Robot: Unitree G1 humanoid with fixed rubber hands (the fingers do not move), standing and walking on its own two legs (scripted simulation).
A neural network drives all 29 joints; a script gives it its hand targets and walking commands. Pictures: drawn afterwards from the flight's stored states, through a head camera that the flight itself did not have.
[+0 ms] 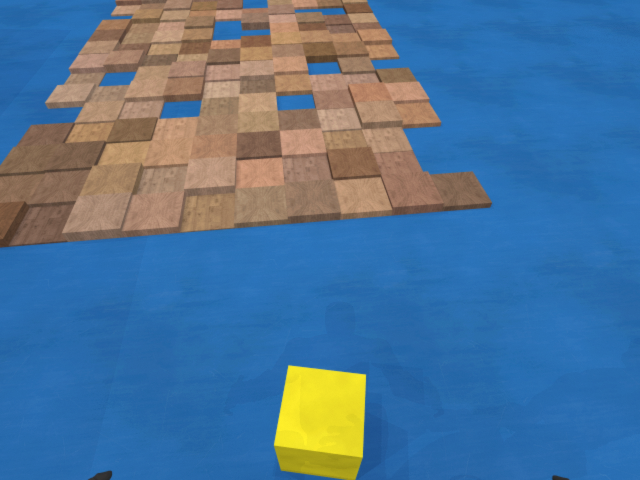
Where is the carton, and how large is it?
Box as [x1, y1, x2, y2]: [274, 365, 365, 479]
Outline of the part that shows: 288,365 274,442 274,447 281,470 344,479 354,479 362,457 365,375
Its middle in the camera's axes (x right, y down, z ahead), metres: +0.01 +0.50 +1.07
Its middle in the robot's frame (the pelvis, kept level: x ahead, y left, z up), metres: +0.40 +0.01 -0.66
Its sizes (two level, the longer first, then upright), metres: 0.210 0.200 0.250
